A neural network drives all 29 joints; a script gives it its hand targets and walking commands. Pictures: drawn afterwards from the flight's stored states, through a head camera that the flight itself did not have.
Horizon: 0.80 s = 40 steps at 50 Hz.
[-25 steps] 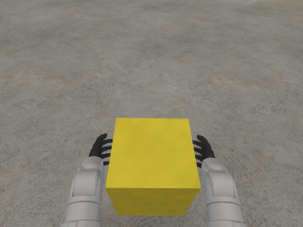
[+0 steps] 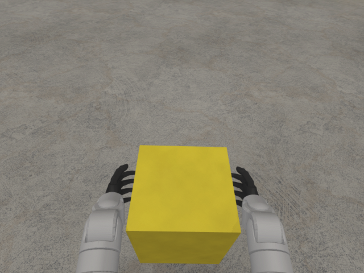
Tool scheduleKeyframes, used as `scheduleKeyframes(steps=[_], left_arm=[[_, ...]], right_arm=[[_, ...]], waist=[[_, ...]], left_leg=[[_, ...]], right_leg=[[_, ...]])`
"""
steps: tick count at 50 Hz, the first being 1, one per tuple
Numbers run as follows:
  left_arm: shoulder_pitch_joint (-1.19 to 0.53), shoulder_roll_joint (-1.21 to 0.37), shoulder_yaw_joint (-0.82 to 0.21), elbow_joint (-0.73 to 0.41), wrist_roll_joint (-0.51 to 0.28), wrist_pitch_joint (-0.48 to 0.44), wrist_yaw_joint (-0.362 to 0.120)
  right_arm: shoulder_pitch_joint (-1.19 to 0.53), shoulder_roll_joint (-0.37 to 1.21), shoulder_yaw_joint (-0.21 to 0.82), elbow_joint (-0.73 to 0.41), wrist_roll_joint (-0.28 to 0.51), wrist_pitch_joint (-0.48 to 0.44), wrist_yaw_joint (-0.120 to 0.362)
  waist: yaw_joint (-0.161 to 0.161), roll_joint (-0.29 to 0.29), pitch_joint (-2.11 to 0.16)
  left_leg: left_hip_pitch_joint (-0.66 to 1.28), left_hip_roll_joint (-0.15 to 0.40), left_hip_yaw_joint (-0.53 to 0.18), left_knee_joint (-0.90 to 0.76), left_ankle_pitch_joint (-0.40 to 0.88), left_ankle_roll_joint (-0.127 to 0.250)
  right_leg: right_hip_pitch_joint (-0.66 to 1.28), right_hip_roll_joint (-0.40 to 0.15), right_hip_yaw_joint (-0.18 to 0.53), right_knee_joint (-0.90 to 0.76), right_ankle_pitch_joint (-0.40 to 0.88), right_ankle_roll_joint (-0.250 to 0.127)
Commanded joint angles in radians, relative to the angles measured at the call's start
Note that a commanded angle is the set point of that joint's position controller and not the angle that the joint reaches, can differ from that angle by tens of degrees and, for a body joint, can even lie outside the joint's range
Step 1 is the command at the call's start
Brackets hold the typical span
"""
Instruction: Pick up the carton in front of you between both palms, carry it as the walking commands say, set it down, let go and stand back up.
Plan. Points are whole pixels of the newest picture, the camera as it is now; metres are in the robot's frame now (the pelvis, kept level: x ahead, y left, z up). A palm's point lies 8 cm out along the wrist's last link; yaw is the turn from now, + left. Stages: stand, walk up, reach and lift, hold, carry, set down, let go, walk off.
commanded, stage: carry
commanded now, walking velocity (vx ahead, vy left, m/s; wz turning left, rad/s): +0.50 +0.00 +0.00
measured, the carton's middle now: (181, 207) +0.30 -0.01 -0.05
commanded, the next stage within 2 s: none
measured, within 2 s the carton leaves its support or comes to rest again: neither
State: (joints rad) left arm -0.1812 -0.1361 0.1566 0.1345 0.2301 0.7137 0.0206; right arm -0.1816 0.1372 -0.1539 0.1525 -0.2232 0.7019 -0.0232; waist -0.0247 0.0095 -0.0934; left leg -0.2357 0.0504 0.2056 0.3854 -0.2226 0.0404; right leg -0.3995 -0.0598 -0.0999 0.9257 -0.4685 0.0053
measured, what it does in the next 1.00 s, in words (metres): walks ahead: right foot, then left foot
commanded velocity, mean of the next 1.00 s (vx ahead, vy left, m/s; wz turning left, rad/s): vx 0.07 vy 0.00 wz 0.00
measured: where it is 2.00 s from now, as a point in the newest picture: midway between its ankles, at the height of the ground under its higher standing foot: outside the picture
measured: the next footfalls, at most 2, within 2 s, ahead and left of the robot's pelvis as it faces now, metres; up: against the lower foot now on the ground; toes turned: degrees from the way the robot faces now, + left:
right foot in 0.26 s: +0.28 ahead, -0.15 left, +0.00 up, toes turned -1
left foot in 0.56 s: +0.35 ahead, +0.07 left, +0.00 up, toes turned -11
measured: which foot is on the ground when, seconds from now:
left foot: down 0.00-0.26, up 0.28-0.54, down 0.56-1.00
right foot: up 0.00-0.24, down 0.26-1.00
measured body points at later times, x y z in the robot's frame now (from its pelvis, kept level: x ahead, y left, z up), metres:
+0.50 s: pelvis +0.23 -0.05 +0.00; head +0.26 -0.07 +0.45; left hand +0.52 +0.13 +0.02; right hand +0.54 -0.17 +0.01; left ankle +0.24 +0.07 -0.72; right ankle +0.25 -0.14 -0.75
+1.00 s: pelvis +0.35 -0.03 +0.00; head +0.35 -0.03 +0.45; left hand +0.65 +0.13 +0.03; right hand +0.66 -0.17 +0.03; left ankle +0.31 +0.07 -0.73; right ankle +0.25 -0.14 -0.74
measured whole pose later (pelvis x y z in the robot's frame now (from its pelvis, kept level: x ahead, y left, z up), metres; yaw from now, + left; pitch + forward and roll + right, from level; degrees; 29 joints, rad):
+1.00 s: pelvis +0.35 -0.03 +0.00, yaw +2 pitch +4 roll +0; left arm -0.18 -0.14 0.15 0.10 0.22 0.72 0.02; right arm -0.19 0.14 -0.15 0.11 -0.22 0.72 -0.02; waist 0.00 0.00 -0.10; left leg -0.28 0.05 0.17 0.55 -0.24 0.01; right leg -0.13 -0.08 -0.18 0.47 -0.32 0.04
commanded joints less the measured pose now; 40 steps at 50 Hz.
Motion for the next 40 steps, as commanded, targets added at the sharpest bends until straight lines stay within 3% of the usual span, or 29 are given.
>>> scheduleKeyframes(steps=[1, 5, 8, 10, 11, 12, 13, 14, 15, 16, 17, 19, 23, 25, 26, 28, 29, 32, 34, 36, 40], left_arm=[[-0.410, -0.900, -0.619, -0.151, -0.263, -0.028, -0.196], [-0.341, -0.794, -0.566, -0.108, -0.216, 0.009, -0.182], [-0.336, -0.773, -0.511, -0.050, -0.192, 0.003, -0.189], [-0.352, -0.792, -0.497, -0.025, -0.195, -0.014, -0.198], [-0.374, -0.812, -0.493, -0.019, -0.201, -0.020, -0.204], [-0.370, -0.814, -0.489, -0.006, -0.206, -0.025, -0.206], [-0.370, -0.829, -0.491, 0.002, -0.217, -0.030, -0.207], [-0.361, -0.863, -0.506, -0.016, -0.235, -0.036, -0.213], [-0.354, -0.900, -0.527, -0.028, -0.252, -0.049, -0.217], [-0.385, -0.915, -0.548, -0.045, -0.259, -0.062, -0.219], [-0.392, -0.918, -0.569, -0.067, -0.270, -0.069, -0.222], [-0.378, -0.911, -0.588, -0.078, -0.279, -0.079, -0.230], [-0.349, -0.884, -0.607, -0.089, -0.276, -0.086, -0.231], [-0.376, -0.866, -0.623, -0.143, -0.285, -0.072, -0.221], [-0.380, -0.855, -0.622, -0.156, -0.283, -0.057, -0.216], [-0.366, -0.816, -0.601, -0.146, -0.265, -0.020, -0.205], [-0.347, -0.801, -0.582, -0.126, -0.248, -0.006, -0.198], [-0.345, -0.763, -0.524, -0.063, -0.205, 0.010, -0.194], [-0.352, -0.775, -0.501, -0.021, -0.192, 0.001, -0.194], [-0.367, -0.811, -0.512, -0.019, -0.203, -0.012, -0.198], [-0.405, -0.887, -0.562, -0.063, -0.242, -0.021, -0.206]], right_arm=[[-0.486, 0.883, 0.649, -0.182, 0.311, -0.028, 0.220], [-0.345, 0.779, 0.557, -0.096, 0.241, 0.012, 0.204], [-0.314, 0.758, 0.491, -0.044, 0.187, 0.010, 0.198], [-0.356, 0.785, 0.486, -0.037, 0.181, -0.003, 0.198], [-0.373, 0.807, 0.496, -0.031, 0.186, -0.008, 0.199], [-0.397, 0.820, 0.502, -0.042, 0.189, -0.009, 0.200], [-0.390, 0.838, 0.516, -0.050, 0.196, -0.009, 0.201], [-0.389, 0.866, 0.555, -0.077, 0.217, -0.018, 0.204], [-0.395, 0.902, 0.596, -0.090, 0.238, -0.025, 0.209], [-0.406, 0.920, 0.602, -0.082, 0.243, -0.032, 0.214], [-0.413, 0.926, 0.622, -0.098, 0.257, -0.043, 0.217], [-0.396, 0.915, 0.641, -0.120, 0.251, -0.059, 0.209], [-0.344, 0.876, 0.618, -0.145, 0.227, -0.066, 0.197], [-0.365, 0.879, 0.640, -0.175, 0.248, -0.047, 0.196], [-0.375, 0.871, 0.644, -0.185, 0.255, -0.033, 0.196], [-0.363, 0.825, 0.615, -0.158, 0.250, -0.002, 0.194], [-0.353, 0.803, 0.597, -0.140, 0.243, 0.010, 0.193], [-0.320, 0.765, 0.485, -0.054, 0.181, 0.015, 0.194], [-0.308, 0.775, 0.445, 0.004, 0.168, 0.006, 0.196], [-0.342, 0.811, 0.463, -0.003, 0.188, -0.007, 0.203], [-0.412, 0.879, 0.544, -0.065, 0.236, -0.017, 0.215]], waist=[[0.003, 0.122, -0.184], [0.002, 0.146, -0.123], [0.003, 0.146, -0.094], [0.027, 0.091, -0.108], [0.038, 0.056, -0.151], [0.056, -0.117, -0.208], [0.051, -0.332, -0.249], [0.049, -0.236, -0.262], [0.048, -0.146, -0.282], [0.046, -0.116, -0.282], [0.042, -0.106, -0.278], [0.042, -0.135, -0.284], [0.041, -0.158, -0.295], [0.030, -0.138, -0.275], [0.032, -0.101, -0.268], [0.038, 0.017, -0.269], [0.039, 0.042, -0.266], [0.032, 0.038, -0.236], [0.032, 0.046, -0.231], [0.032, 0.044, -0.254], [0.030, 0.040, -0.293]], left_leg=[[0.299, 0.262, -0.279, -0.256, -0.060, 0.102], [0.242, 0.227, -0.171, -0.256, 0.044, 0.088], [0.222, 0.206, -0.114, -0.204, 0.095, 0.073], [0.167, 0.140, -0.014, -0.003, 0.246, 0.025], [0.061, 0.111, 0.022, 0.156, 0.313, -0.014], [-0.131, 0.039, 0.025, 0.404, 0.113, -0.062], [-0.319, -0.043, -0.034, 0.604, -0.301, -0.079], [-0.348, -0.006, -0.131, 0.691, -0.360, -0.059], [-0.326, 0.027, -0.161, 0.682, -0.358, -0.048], [-0.297, 0.054, -0.182, 0.617, -0.337, -0.043], [-0.252, 0.057, -0.181, 0.506, -0.289, -0.044], [-0.177, 0.021, -0.134, 0.349, -0.224, -0.055], [-0.048, 0.002, -0.073, 0.124, -0.032, -0.060], [0.057, 0.021, -0.061, -0.024, 0.211, -0.056], [0.113, 0.057, -0.087, -0.029, 0.270, -0.050], [0.181, 0.161, -0.155, 0.033, 0.546, -0.025], [0.173, 0.180, -0.163, 0.053, 0.619, -0.017], [0.115, 0.151, -0.152, 0.085, 0.631, -0.013], [0.109, 0.144, -0.149, 0.103, 0.728, -0.013], [0.133, 0.136, -0.139, 0.135, 0.758, -0.008], [0.197, 0.127, -0.134, 0.158, 0.866, -0.008]], right_leg=[[-0.177, -0.042, -0.006, -0.221, 0.196, 0.007], [-0.088, -0.011, -0.078, -0.377, 0.328, 0.014], [-0.005, 0.001, -0.123, -0.448, 0.356, 0.014], [0.176, 0.035, -0.174, -0.540, 0.366, 0.006], [0.353, 0.006, -0.139, -0.536, 0.355, -0.018], [0.528, -0.180, 0.130, -0.565, 0.482, -0.076], [0.642, -0.364, 0.421, -0.621, 0.709, -0.194], [0.631, -0.408, 0.416, -0.633, 0.885, -0.244], [0.595, -0.372, 0.328, -0.609, 0.997, -0.213], [0.543, -0.345, 0.239, -0.597, 0.988, -0.186], [0.490, -0.296, 0.156, -0.616, 0.926, -0.146], [0.435, -0.244, 0.058, -0.633, 0.848, -0.116], [0.417, -0.218, -0.016, -0.589, 0.783, -0.115], [0.357, -0.179, -0.061, -0.543, 0.607, -0.068], [0.313, -0.161, -0.071, -0.515, 0.542, -0.043], [0.246, -0.125, -0.073, -0.480, 0.411, 0.004], [0.235, -0.106, -0.060, -0.485, 0.347, 0.013], [0.298, -0.119, -0.042, -0.461, 0.574, 0.023], [0.302, -0.108, -0.050, -0.420, 0.625, 0.024], [0.299, -0.110, -0.039, -0.430, 0.680, 0.027], [0.283, -0.083, -0.049, -0.411, 0.673, 0.037]])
